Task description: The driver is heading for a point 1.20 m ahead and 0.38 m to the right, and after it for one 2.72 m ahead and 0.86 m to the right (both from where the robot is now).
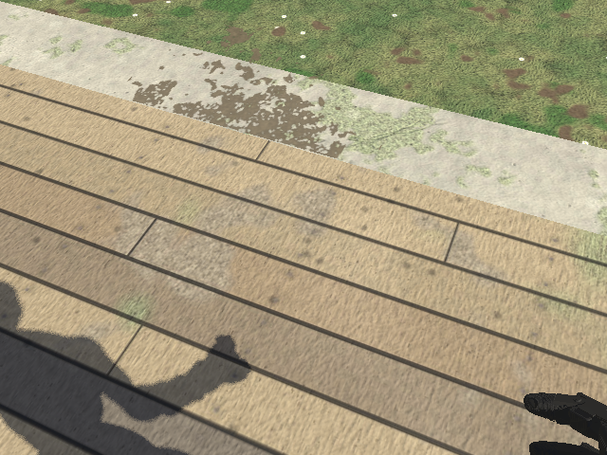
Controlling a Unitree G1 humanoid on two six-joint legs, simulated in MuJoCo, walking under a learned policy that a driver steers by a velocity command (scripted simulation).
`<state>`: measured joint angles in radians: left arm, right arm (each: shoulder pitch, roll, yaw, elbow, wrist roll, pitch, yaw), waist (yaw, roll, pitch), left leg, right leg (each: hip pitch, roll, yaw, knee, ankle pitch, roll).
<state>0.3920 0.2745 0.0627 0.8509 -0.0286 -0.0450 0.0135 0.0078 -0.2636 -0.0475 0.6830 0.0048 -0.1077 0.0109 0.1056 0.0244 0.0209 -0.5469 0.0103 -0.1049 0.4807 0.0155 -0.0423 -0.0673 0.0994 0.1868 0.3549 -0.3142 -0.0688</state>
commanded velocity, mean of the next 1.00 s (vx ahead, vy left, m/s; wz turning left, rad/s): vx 0.50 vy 0.00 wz -0.50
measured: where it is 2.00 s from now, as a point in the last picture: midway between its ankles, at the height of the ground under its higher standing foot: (521, 245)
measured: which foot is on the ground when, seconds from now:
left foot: up 0.00-0.04, down 0.06-0.58, up 0.60-1.00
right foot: down 0.00-0.08, up 0.10-0.54, down 0.56-1.00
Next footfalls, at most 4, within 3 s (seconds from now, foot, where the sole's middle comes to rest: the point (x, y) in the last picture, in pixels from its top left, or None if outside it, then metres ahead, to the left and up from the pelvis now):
0.06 left None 0.21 0.13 -0.78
0.56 right None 0.43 -0.19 -0.78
1.06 left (414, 327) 0.79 -0.13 -0.78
1.60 right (559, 293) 0.91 -0.49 -0.78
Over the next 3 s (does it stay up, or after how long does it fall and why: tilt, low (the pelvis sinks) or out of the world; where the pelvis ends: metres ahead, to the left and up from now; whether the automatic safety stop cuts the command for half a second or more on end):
stays up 1.56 -0.58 0.00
